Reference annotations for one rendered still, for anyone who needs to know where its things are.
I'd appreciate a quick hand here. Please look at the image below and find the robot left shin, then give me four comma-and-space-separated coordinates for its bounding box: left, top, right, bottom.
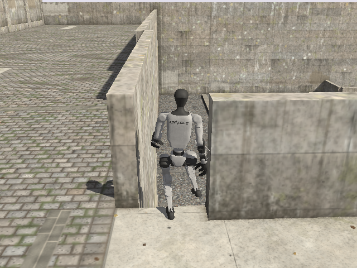
163, 175, 173, 212

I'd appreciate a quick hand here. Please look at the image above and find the robot right hand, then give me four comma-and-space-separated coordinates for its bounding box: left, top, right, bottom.
195, 162, 208, 176

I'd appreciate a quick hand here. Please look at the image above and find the robot torso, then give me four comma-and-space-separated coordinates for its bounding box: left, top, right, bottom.
167, 110, 193, 167

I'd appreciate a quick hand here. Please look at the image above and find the robot left forearm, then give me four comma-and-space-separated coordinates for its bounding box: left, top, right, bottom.
151, 131, 158, 143

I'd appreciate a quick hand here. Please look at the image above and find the robot left hand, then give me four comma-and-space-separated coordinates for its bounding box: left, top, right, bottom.
151, 140, 163, 149

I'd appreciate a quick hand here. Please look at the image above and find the robot left upper arm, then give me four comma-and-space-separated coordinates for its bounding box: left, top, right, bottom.
153, 112, 169, 140

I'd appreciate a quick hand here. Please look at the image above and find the robot right upper arm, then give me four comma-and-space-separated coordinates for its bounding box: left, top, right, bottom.
192, 114, 203, 146

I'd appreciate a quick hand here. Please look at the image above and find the robot right forearm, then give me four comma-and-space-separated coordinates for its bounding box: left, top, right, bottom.
197, 138, 207, 164

